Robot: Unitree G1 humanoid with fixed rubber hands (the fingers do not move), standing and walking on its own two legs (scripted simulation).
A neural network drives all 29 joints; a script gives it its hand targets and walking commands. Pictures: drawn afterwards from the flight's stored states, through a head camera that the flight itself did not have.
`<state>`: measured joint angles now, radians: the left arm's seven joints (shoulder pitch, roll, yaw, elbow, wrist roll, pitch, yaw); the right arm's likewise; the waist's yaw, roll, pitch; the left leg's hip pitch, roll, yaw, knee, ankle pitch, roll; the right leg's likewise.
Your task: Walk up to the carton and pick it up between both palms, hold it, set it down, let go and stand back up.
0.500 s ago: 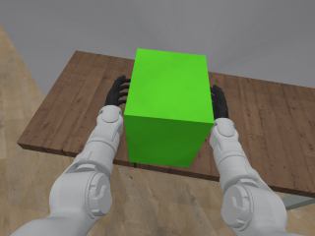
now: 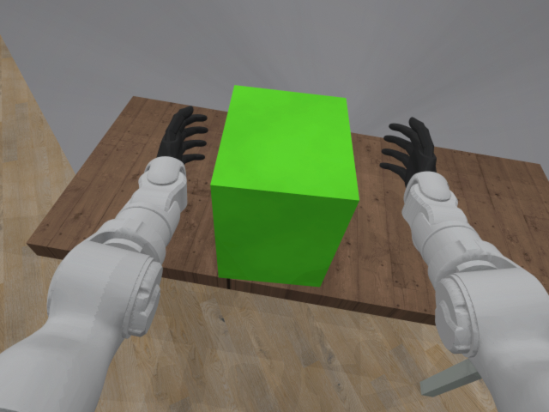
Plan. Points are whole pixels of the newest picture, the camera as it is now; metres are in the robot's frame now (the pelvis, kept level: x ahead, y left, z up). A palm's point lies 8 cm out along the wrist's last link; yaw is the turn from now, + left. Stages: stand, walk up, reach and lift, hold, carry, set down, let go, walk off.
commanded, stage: set down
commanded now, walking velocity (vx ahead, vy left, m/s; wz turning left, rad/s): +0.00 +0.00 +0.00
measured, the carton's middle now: (279, 191) +0.48 +0.00 +0.04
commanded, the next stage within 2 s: none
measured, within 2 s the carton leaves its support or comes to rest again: neither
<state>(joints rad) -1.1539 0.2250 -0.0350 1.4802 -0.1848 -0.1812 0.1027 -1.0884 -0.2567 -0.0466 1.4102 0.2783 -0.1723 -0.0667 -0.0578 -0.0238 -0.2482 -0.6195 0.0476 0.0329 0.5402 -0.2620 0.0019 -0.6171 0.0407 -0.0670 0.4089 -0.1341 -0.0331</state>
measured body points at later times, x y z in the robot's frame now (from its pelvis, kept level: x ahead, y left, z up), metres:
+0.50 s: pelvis -0.02 -0.02 +0.01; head +0.02 +0.02 +0.45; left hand +0.48 +0.17 +0.21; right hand +0.46 -0.18 +0.20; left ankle -0.02 +0.11 -0.73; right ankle +0.02 -0.10 -0.73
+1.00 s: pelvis +0.00 -0.01 +0.02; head +0.02 +0.01 +0.47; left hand +0.45 +0.17 +0.15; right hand +0.44 -0.19 +0.16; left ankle -0.02 +0.11 -0.73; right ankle +0.02 -0.10 -0.73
